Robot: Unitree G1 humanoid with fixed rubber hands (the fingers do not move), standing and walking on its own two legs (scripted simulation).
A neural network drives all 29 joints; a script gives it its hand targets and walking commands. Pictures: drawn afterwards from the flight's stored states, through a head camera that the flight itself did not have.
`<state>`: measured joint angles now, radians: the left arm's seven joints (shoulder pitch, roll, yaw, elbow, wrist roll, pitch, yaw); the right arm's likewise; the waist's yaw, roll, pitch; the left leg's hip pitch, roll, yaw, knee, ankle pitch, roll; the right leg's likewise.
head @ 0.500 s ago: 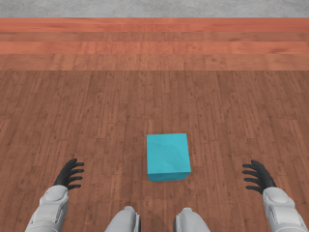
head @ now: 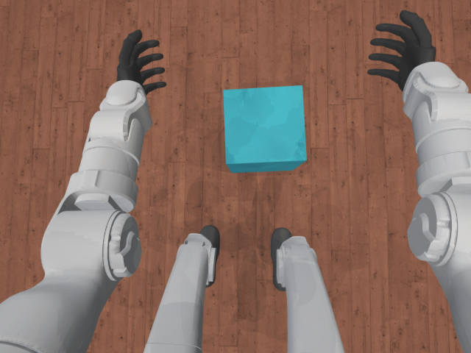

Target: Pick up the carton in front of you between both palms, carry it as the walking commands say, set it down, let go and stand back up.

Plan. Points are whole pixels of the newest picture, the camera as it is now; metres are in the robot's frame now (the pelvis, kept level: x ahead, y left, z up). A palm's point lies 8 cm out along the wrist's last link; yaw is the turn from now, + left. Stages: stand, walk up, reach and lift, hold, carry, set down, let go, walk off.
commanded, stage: reach and lift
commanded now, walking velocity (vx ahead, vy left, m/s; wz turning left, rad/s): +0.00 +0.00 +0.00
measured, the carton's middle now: (262, 135) +0.53 -0.03 -0.53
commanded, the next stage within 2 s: none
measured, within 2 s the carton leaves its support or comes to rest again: leaves its support in 1.74 s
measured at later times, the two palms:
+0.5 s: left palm (177, 110) +0.52 +0.16 -0.26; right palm (356, 104) +0.54 -0.22 -0.26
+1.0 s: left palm (195, 133) +0.52 +0.16 -0.46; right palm (325, 129) +0.54 -0.21 -0.45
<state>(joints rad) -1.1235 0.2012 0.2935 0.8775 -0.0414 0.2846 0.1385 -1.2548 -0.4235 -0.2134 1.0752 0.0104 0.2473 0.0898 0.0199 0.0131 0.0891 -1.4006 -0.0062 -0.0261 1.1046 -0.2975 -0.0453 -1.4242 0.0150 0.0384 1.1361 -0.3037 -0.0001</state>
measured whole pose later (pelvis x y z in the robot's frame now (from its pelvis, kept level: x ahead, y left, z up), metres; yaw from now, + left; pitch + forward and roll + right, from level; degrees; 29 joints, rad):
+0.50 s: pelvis +0.03 +0.01 -0.10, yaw +1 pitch +53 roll +3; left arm -1.09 0.11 0.34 0.83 0.02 0.08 0.15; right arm -1.20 -0.35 -0.30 1.02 -0.03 0.06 0.03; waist -0.01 0.01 -0.07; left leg -1.97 -0.06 -0.06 1.51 -0.47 -0.06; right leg -1.99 0.04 0.07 1.54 -0.48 0.02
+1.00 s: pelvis -0.02 +0.00 -0.27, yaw +2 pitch +37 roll +3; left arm -1.47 0.26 0.19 1.08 -0.17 0.08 0.17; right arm -1.55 -0.48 -0.08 1.21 0.15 0.07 -0.02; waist -0.01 0.03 0.41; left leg -2.23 -0.08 -0.04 2.12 -0.54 -0.09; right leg -2.26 0.02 0.06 2.15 -0.55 0.02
